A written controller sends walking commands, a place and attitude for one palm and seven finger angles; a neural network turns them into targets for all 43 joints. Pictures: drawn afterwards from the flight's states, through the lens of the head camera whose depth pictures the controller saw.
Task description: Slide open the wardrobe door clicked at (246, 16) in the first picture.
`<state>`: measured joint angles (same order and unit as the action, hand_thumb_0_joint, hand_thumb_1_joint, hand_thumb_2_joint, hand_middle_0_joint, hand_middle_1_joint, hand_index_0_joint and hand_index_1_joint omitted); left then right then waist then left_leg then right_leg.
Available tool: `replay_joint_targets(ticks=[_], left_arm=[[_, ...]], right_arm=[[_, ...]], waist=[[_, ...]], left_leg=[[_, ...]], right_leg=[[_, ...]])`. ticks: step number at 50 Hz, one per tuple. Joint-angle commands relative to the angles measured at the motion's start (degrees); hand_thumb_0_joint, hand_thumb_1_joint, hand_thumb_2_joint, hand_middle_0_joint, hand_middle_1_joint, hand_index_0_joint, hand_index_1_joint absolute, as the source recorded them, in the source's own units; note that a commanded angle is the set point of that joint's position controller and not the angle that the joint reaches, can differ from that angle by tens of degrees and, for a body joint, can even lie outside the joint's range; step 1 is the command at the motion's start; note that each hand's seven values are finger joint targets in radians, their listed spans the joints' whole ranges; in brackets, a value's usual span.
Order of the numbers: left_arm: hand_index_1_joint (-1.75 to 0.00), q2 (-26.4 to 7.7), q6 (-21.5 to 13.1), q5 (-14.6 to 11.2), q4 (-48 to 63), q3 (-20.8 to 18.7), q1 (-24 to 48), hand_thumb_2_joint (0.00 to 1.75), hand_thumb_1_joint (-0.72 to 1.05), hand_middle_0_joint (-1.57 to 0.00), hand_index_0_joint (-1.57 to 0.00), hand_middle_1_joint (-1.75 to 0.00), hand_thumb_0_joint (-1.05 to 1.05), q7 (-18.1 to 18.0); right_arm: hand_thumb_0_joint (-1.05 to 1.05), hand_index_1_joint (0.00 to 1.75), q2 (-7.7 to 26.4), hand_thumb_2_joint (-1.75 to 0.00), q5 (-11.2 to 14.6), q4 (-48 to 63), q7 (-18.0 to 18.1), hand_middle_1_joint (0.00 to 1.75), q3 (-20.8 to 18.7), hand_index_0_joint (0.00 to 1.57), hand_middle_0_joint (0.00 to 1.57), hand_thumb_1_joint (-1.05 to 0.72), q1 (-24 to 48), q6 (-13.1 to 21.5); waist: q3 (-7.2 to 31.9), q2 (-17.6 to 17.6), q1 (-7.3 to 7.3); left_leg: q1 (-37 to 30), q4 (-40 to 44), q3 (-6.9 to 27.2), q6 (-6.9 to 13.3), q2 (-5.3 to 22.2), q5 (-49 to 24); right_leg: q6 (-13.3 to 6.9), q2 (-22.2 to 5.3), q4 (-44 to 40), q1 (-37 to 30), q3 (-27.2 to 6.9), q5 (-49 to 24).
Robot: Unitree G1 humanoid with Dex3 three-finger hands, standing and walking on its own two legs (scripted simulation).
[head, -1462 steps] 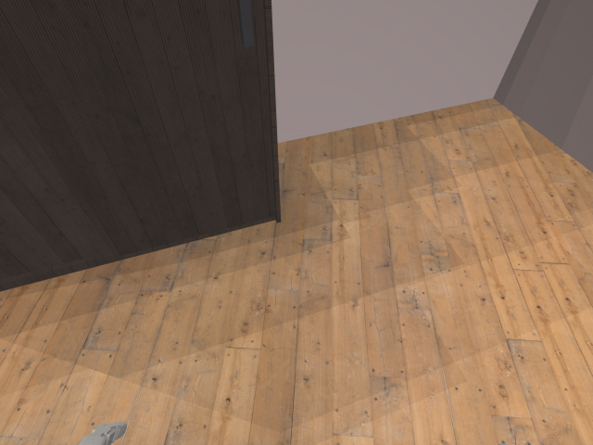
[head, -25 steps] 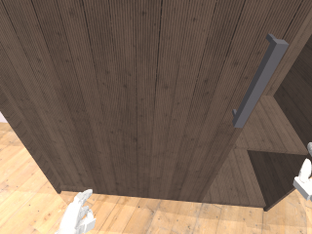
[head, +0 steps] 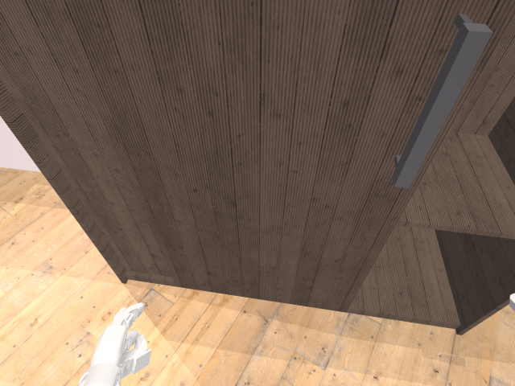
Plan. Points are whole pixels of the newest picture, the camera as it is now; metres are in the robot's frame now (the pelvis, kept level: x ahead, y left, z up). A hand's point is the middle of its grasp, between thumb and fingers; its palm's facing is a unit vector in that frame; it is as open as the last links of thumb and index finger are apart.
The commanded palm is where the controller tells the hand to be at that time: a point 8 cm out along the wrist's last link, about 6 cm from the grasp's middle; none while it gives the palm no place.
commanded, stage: step back with the hand held close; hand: right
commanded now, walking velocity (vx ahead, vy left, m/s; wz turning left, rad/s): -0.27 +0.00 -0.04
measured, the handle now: (427, 112) +0.49 -0.25 +0.19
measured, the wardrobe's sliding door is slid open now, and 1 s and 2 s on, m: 0.42 0.42 0.42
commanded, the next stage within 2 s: stop stepping back and stand still in 0.56 s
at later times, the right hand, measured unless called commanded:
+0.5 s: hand out of the picture +0.09 -0.32 +0.16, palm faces +0.51 +0.75 -0.42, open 7.4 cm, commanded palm +0.01 -0.35 +0.18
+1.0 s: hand out of the picture -0.01 -0.44 +0.16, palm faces +0.59 +0.76 -0.26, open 7.4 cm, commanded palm -0.08 -0.45 +0.18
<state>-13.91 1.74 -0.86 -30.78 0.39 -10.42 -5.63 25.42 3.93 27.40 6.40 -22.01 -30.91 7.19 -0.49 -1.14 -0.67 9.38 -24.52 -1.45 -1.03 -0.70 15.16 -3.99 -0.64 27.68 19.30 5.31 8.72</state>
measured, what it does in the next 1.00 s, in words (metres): walks backwards: left foot, then right foot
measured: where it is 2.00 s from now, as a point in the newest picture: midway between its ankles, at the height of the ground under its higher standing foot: outside the picture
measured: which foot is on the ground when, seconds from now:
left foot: down 0.00-0.60, up 0.62-0.82, down 0.84-0.98, up 1.00-1.00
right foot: down 0.00-0.80, up 0.82-0.96, down 0.98-1.00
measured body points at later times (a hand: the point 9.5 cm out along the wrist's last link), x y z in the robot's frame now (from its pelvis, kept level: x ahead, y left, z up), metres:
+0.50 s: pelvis -0.09 -0.04 -0.01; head -0.07 -0.06 +0.44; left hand +0.12 +0.17 -0.07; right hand +0.06 -0.36 +0.19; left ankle -0.04 +0.12 -0.74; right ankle +0.06 -0.08 -0.73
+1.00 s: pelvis -0.19 -0.14 -0.03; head -0.20 -0.19 +0.42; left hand -0.01 +0.08 -0.09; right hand -0.05 -0.48 +0.17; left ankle -0.22 +0.04 -0.73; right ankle -0.15 -0.24 -0.74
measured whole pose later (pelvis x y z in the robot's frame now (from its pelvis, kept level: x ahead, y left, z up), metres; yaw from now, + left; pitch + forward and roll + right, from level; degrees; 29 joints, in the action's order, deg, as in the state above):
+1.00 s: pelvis -0.19 -0.14 -0.03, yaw -5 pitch -1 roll +3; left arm -11.0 -7.6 -0.2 -39.1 0.6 -12.9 -3.6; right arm 21.3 2.0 28.1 9.2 -23.5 -20.3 9.9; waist 0.5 3.1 -3.1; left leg 13.8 -39.8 1.4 -1.9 1.1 25.5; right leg -1.0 -1.7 42.8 23.8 -0.4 18.8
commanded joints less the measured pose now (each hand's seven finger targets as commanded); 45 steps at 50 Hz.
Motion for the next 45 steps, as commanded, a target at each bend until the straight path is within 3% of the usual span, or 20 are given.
replay_joint_targets(ticks=[1, 5, 12, 18, 20, 24, 27, 29, 30, 31, 33, 34, 38, 39, 40, 41, 42, 43, 44, 45], left_arm=[[-0.3, -7.2, -4.7, 0.3, 9.2, -2.5, 5.6, 0.9, 0.9, -0.2, -0.2, -0.3, 0.0, -0.9], [-0.3, -7.8, -6.7, 0.4, 9.1, -3.1, 5.1, 0.9, 0.9, -0.2, -0.2, -0.3, 0.0, -0.8], [-0.3, -6.5, -9.5, 0.8, 6.4, -3.1, 3.6, 0.9, 0.9, -0.2, -0.2, -0.3, 0.0, -0.1], [-0.3, -7.4, -11.2, 1.1, 5.6, -3.3, 4.3, 0.9, 0.9, -0.2, -0.2, -0.3, 0.0, -0.9], [-0.3, -6.2, -11.1, 1.2, 5.9, -3.5, 3.9, 0.9, 0.9, -0.2, -0.2, -0.3, 0.0, -0.4], [-0.3, -4.4, -10.4, 1.3, 5.4, -3.5, 2.6, 0.9, 0.9, -0.2, -0.2, -0.3, 0.0, 1.0], [-0.3, -4.6, -9.6, 1.2, 3.3, -3.6, 0.7, 0.9, 0.9, -0.2, -0.2, -0.3, 0.0, 1.4], [-0.3, -6.5, -10.0, 1.0, 3.4, -3.3, 1.7, 0.9, 0.9, -0.2, -0.2, -0.3, 0.0, 0.3], [-0.3, -7.9, -10.7, 1.2, 4.6, -3.3, 4.5, 0.9, 0.9, -0.2, -0.2, -0.3, 0.0, -0.2], [-0.3, -7.6, -11.6, 2.1, 5.1, -3.6, 5.9, 0.9, 0.9, -0.2, -0.2, -0.3, 0.0, -0.1], [-0.3, -5.5, -12.7, 1.7, 4.4, -5.0, 4.4, 0.9, 0.9, -0.2, -0.2, -0.3, 0.0, 1.1], [-0.3, -5.6, -13.9, 1.3, 3.9, -5.6, 3.3, 0.9, 0.9, -0.2, -0.2, -0.3, 0.0, 1.9], [-0.3, -4.0, -13.4, 0.8, 5.0, -5.3, 4.0, 0.9, 0.9, -0.2, -0.2, -0.3, 0.0, 3.7], [-0.3, -3.5, -13.0, 0.6, 5.4, -5.1, 4.1, 0.9, 0.9, -0.2, -0.2, -0.3, 0.0, 4.0], [-0.3, -3.2, -12.8, -1.1, 4.0, -4.8, 3.1, 0.9, 0.9, -0.2, -0.2, -0.3, 0.0, 4.5], [-0.3, -4.8, -12.3, -1.5, 2.6, -5.1, 3.9, 0.9, 0.9, -0.2, -0.2, -0.3, 0.0, 4.5], [-0.3, -3.2, -12.2, 0.5, 1.6, -3.2, 3.6, 0.9, 0.9, -0.2, -0.2, -0.3, 0.0, 4.5], [-0.3, -2.9, -11.4, 3.2, 0.7, -0.6, 2.3, 0.9, 0.9, -0.2, -0.2, -0.3, 0.0, 5.2], [-0.3, -1.7, -10.6, 1.6, -0.2, -1.4, 0.8, 0.9, 0.9, -0.2, -0.2, -0.3, 0.0, 3.4], [-0.3, -5.6, -12.2, 0.3, 0.0, -3.8, 2.5, 0.9, 0.9, -0.2, -0.2, -0.3, 0.0, 2.3]], right_arm=[[0.0, 0.3, 9.0, -0.9, -0.1, 9.7, 2.0, 0.3, -8.9, 0.2, 0.2, -0.9, 2.4, 5.5], [0.0, 0.3, 8.3, -0.9, -1.5, 9.9, 2.0, 0.3, -9.4, 0.2, 0.2, -0.9, 3.8, 7.0], [0.0, 0.3, 7.8, -0.9, -0.8, 11.7, 2.5, 0.3, -7.5, 0.2, 0.2, -0.9, 4.7, 8.3], [0.0, 0.3, 9.4, -0.9, -2.0, 10.8, 3.1, 0.3, -8.5, 0.2, 0.2, -0.9, 9.7, 9.3], [0.0, 0.3, 8.7, -0.9, -1.6, 11.3, 2.7, 0.3, -8.0, 0.2, 0.2, -0.9, 8.1, 9.5], [0.0, 0.3, 9.6, -0.9, -0.7, 12.4, 2.5, 0.3, -8.4, 0.2, 0.2, -0.9, 3.7, 10.4], [0.0, 0.3, 8.6, -0.9, -1.6, 11.1, 2.6, 0.3, -6.2, 0.2, 0.2, -0.9, 8.2, 10.5], [0.0, 0.3, 8.7, -0.9, -1.8, 11.7, 2.5, 0.3, -5.5, 0.2, 0.2, -0.9, 13.0, 10.4], [0.0, 0.3, 9.3, -0.9, -1.8, 12.7, 2.2, 0.3, -6.7, 0.2, 0.2, -0.9, 13.9, 10.4], [0.0, 0.3, 11.1, -0.9, -1.9, 14.1, 2.2, 0.3, -9.4, 0.2, 0.2, -0.9, 15.2, 10.5], [0.0, 0.3, 15.9, -0.9, -1.0, 19.5, 1.5, 0.3, -11.8, 0.2, 0.2, -0.9, 18.5, 11.9], [0.0, 0.3, 12.2, -0.9, -0.6, 15.7, 1.3, 0.3, -10.4, 0.2, 0.2, -0.9, 12.3, 11.5], [0.0, 0.3, 10.4, -0.9, 1.0, 18.1, 1.6, 0.3, -10.7, 0.2, 0.2, -0.9, 2.2, 8.0], [0.0, 0.3, 11.2, -0.9, 1.1, 18.0, 1.9, 0.3, -11.5, 0.2, 0.2, -0.9, 0.7, 7.7], [0.0, 0.3, 12.6, -0.9, 0.4, 18.1, 2.1, 0.3, -11.8, 0.2, 0.2, -0.9, -0.2, 8.0], [0.0, 0.3, 12.0, -0.9, 0.0, 19.5, 1.8, 0.3, -10.9, 0.2, 0.2, -0.9, 2.0, 8.3], [0.0, 0.3, 14.1, -0.9, 1.8, 24.9, 2.2, 0.3, -13.1, 0.2, 0.2, -0.9, 11.5, 7.2], [0.0, 0.3, 14.9, -0.9, 0.8, 20.0, 1.8, 0.3, -12.4, 0.2, 0.2, -0.9, 17.4, 6.7], [0.0, 0.3, 5.2, -0.9, -0.3, 9.9, 2.0, 0.3, -5.2, 0.2, 0.2, -0.9, 16.6, 5.8], [0.0, 0.3, 5.0, -0.9, -1.2, 6.4, 2.5, 0.3, -3.8, 0.2, 0.2, -0.9, 19.3, 4.5]], waist=[[4.9, -6.3, -0.6], [5.3, -10.3, -1.37], [6.9, 0.3, -0.29], [7.6, -8.7, -1.01], [8.3, -7.3, -1.27], [7.9, 5.2, -0.06], [2.6, 10.5, 1.79], [-1.7, -1.0, 2.55], [0.4, -16.7, 1.04], [6.7, -22.8, -1.08], [12.1, -11.5, -2.19], [12.6, -9.9, -2.72], [14.7, -18.6, -2.98], [12.9, -14.4, -4.06], [8.4, 10.5, -4.77], [-2.3, 27.0, -2.86], [-2.0, 15.3, 1.51], [1.5, 3.8, 2.93], [3.7, 4.4, 1.24], [-0.2, 5.1, 2.27]], left_leg=[[-0.2, -0.2, 1.6, 0.6, -0.1, 0.4], [-9.6, -8.4, 0.3, 1.3, -2.8, 2.3], [8.0, 4.2, 6.6, 4.1, 1.2, 9.2], [-1.8, -5.2, 2.5, 2.2, -4.1, 5.7], [-1.7, -4.5, 2.3, 3.3, -3.9, 6.7], [20.1, 11.0, 13.8, 7.7, 6.1, 12.9], [35.3, 13.0, 16.6, 8.6, 13.3, 16.5], [31.9, -0.3, 8.5, 3.2, 3.0, 15.1], [19.6, -17.8, 1.8, 0.5, -4.8, 16.8], [-0.3, -38.0, 1.1, 1.0, -9.3, 17.0], [0.9, -46.4, 0.2, 2.2, -9.9, 18.6], [5.7, -43.4, -1.4, 2.0, -9.4, 17.3], [-3.6, -21.4, -10.4, 4.0, -10.3, 19.7], [-5.9, -6.2, -11.0, 6.9, -7.2, 23.5], [8.9, 13.0, 5.5, 11.9, 8.5, 20.3], [31.1, 17.5, 31.4, 17.7, 24.8, 18.6], [29.7, 14.7, 28.2, 21.1, 25.4, 14.7], [26.6, 8.8, 24.5, 8.5, 23.6, 9.0], [12.3, 5.3, 9.8, 7.9, 11.4, 6.4], [15.8, 3.9, 14.5, 8.7, 12.0, 4.2]], right_leg=[[-0.4, -7.6, -12.7, 1.6, -12.8, 15.7], [-1.0, -9.4, -19.1, 15.1, -16.9, 31.8], [2.8, -4.7, -9.0, -2.3, -11.9, 19.2], [2.2, -9.4, -20.5, 5.0, -17.9, 29.4], [4.2, -8.4, -18.9, 4.4, -15.3, 26.8], [5.0, -1.0, 4.9, -11.8, -5.9, 12.1], [4.7, -0.4, 18.6, -15.9, -9.4, 13.5], [2.8, -5.1, -1.7, -9.0, -16.2, 18.3], [1.0, -13.8, -19.7, 4.3, -25.8, 33.7], [1.4, -19.0, -29.4, 20.4, -29.9, 43.9], [5.6, -15.2, -24.9, 12.2, -17.8, 27.9], [5.9, -12.8, -23.1, 3.1, -12.9, 25.0], [16.9, -7.5, -25.2, -2.2, -0.4, 21.5], [19.7, -2.9, -13.0, -0.3, 6.6, 15.7], [16.2, 3.6, 25.4, -3.2, 8.1, 16.3], [10.0, 1.3, 61.2, 5.3, -13.4, 22.9], [7.3, -1.6, 66.9, 13.8, -17.6, 20.4], [6.6, -9.8, 46.8, 3.2, -15.7, 17.7], [5.3, -3.2, 28.7, 4.5, -5.7, 14.8], [4.6, -2.7, 18.8, -1.1, -5.0, 13.9]])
